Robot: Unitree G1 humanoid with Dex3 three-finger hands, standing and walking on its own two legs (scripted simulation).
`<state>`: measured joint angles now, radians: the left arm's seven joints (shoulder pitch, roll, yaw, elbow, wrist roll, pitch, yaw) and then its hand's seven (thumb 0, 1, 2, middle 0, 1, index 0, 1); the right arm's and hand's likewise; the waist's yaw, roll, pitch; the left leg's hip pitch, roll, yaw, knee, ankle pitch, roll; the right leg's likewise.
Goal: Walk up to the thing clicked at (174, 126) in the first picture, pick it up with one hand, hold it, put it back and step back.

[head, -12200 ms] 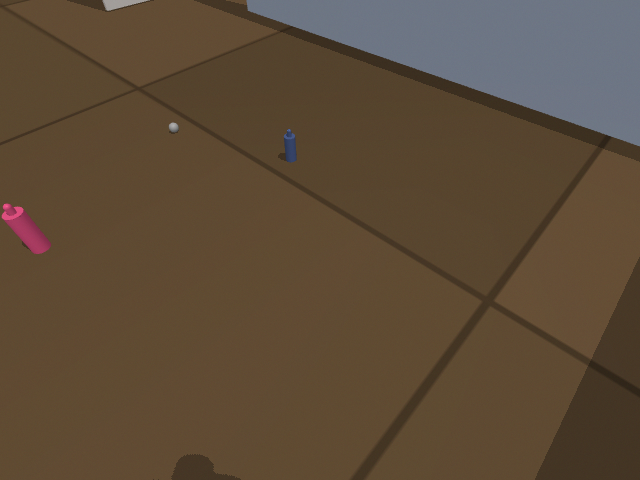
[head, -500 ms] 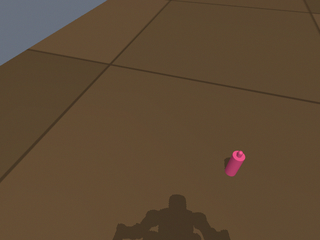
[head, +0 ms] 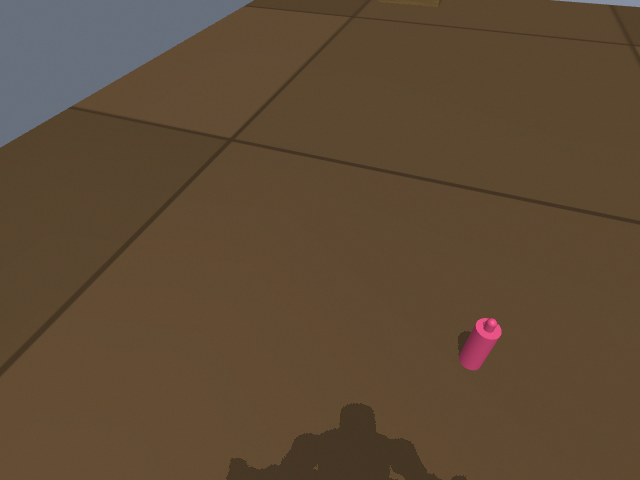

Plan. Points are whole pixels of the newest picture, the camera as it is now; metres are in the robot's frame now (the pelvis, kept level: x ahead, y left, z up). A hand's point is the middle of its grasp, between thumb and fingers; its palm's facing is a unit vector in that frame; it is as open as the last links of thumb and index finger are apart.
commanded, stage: walk up
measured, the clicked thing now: out of the picture +0.77 -1.43 -0.75
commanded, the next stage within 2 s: none
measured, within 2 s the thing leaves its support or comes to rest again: neither
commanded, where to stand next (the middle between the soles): +0.89 +0.01 m, yaw -1 degrees
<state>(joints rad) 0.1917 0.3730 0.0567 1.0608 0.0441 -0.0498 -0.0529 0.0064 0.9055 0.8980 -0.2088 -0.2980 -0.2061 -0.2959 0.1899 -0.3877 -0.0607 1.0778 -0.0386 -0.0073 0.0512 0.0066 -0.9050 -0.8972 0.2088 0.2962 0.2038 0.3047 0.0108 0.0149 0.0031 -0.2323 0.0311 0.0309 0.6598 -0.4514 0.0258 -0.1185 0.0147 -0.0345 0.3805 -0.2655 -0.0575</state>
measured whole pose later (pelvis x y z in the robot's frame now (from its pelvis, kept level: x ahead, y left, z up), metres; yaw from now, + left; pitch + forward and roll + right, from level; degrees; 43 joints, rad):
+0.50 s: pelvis +0.17 +0.07 +0.00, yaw -3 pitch -4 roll +1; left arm 0.24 0.44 0.06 0.97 0.02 -0.03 -0.09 0.01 0.91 0.90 -0.20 -0.30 -0.20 -0.30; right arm 0.35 -0.39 -0.07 0.95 -0.01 -0.07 0.06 0.01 -0.90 -0.90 0.21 0.30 0.21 0.31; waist -0.03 -0.04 0.06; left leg -0.02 0.00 0.10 0.38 -0.29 0.03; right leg -0.50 -0.08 0.02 0.78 -0.22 0.01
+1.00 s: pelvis +0.40 +0.03 -0.01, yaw -1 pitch -2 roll -2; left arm 0.29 0.40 0.04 0.85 0.02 -0.08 -0.05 0.01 0.90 0.90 -0.21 -0.30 -0.21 -0.30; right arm 0.25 -0.43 -0.08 0.86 -0.01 -0.04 0.07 0.01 -0.91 -0.90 0.21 0.30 0.20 0.30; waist 0.03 0.04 0.09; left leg -0.50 0.09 -0.01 0.73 -0.21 -0.01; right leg -0.10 -0.01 -0.09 0.47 -0.33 -0.01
